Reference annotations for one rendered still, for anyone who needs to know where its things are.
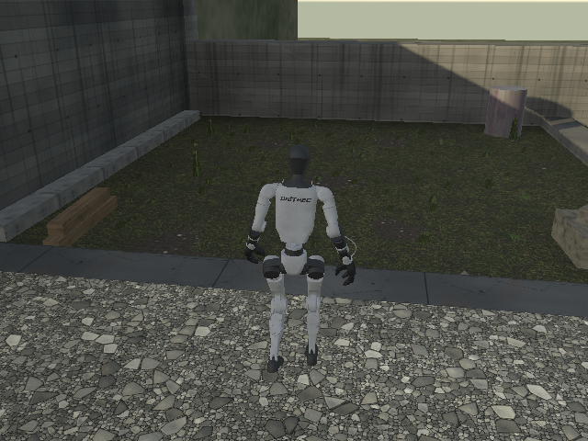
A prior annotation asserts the left robot upper arm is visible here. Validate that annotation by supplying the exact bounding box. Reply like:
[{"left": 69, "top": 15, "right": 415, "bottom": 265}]
[{"left": 252, "top": 183, "right": 278, "bottom": 232}]

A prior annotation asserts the left robot hand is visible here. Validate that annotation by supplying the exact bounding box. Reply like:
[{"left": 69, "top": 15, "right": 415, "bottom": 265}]
[{"left": 244, "top": 246, "right": 266, "bottom": 264}]

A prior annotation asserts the right robot hand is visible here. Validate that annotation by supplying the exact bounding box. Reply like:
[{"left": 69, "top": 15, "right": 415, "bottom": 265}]
[{"left": 335, "top": 261, "right": 356, "bottom": 286}]

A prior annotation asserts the right robot forearm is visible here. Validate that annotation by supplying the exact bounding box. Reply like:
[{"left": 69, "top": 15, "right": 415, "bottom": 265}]
[{"left": 333, "top": 223, "right": 353, "bottom": 265}]

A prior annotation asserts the robot head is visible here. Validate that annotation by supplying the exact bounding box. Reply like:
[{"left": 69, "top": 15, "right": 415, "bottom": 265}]
[{"left": 281, "top": 144, "right": 312, "bottom": 188}]

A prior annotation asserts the left robot forearm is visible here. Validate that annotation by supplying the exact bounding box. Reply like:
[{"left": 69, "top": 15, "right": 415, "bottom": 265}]
[{"left": 246, "top": 218, "right": 262, "bottom": 250}]

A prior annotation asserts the right robot shin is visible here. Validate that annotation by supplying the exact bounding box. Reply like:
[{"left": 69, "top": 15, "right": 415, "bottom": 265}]
[{"left": 307, "top": 297, "right": 321, "bottom": 354}]

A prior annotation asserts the right robot upper arm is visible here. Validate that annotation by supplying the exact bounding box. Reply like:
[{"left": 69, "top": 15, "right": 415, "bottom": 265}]
[{"left": 316, "top": 186, "right": 341, "bottom": 238}]

